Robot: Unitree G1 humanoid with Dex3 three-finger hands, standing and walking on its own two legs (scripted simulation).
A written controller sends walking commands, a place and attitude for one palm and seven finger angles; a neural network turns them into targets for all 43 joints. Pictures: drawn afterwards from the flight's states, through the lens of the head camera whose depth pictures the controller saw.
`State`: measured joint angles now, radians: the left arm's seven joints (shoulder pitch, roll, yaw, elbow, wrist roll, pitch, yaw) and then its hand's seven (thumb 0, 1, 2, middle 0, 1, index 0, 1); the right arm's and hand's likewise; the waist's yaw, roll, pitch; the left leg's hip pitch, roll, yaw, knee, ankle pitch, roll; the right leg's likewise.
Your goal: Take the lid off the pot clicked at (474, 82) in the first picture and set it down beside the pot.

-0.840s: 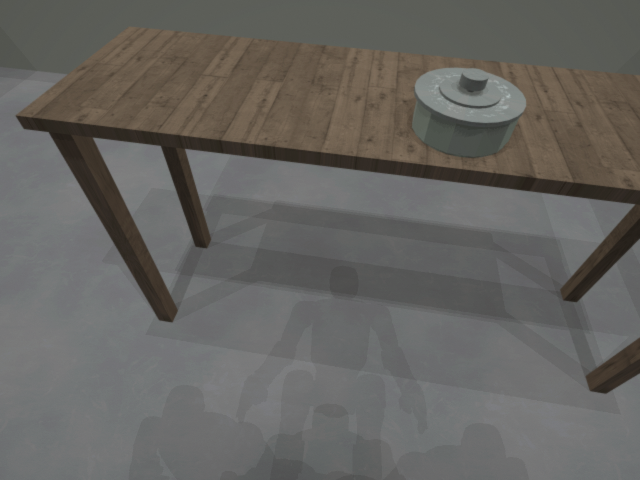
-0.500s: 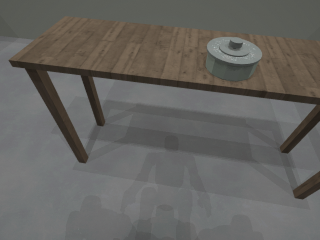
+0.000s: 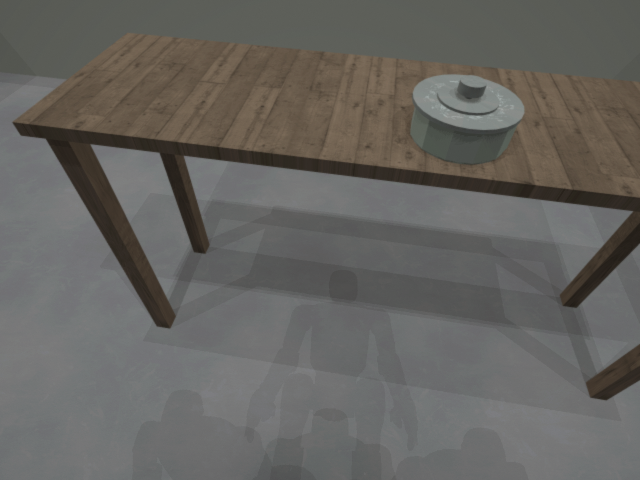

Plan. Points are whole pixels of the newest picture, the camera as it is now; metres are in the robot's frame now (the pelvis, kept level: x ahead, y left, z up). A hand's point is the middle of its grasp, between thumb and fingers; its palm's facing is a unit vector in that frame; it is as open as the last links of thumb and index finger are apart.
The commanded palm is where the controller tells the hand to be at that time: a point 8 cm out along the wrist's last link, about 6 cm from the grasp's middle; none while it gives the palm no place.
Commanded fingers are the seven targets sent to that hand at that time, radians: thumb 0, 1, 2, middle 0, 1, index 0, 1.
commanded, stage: take the last steps up to it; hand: left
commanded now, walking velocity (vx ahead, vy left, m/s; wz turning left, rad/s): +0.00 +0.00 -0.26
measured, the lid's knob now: (471, 86) +0.72 -0.22 +0.15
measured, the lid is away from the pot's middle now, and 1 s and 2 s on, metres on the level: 0.00 0.00 0.00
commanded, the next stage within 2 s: come to a stop and stand still in 0.80 s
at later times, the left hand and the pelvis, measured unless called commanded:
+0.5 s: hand out of the picture +0.10 +0.12 -0.18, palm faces -0.05 -0.97 -0.23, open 7.3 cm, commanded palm none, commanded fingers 0.00 0.90 0.90 -0.20 -0.30 -0.20 -0.30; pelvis +0.05 -0.07 -0.02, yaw -7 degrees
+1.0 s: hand (307, 406) +0.27 +0.04 -0.19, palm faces -0.15 -0.98 -0.14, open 7.4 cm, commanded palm none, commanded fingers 0.00 0.90 0.90 -0.20 -0.30 -0.20 -0.30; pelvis +0.22 -0.13 -0.01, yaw -12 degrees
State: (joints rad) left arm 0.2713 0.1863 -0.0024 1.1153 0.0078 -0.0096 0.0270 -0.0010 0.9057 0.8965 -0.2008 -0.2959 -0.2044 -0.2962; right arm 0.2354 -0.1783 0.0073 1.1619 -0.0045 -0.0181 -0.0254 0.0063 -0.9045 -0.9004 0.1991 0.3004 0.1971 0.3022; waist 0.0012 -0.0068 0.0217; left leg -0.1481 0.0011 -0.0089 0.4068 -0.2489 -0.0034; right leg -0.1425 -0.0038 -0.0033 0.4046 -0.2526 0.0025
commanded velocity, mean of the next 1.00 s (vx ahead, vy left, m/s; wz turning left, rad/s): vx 0.15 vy -0.11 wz -0.16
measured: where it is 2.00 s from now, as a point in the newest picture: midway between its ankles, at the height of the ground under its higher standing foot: outside the picture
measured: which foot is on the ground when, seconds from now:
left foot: down 0.00-0.40, up 0.42-0.82, down 0.84-1.00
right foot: down 0.00-0.20, up 0.22-0.38, down 0.40-0.84, up 0.86-1.00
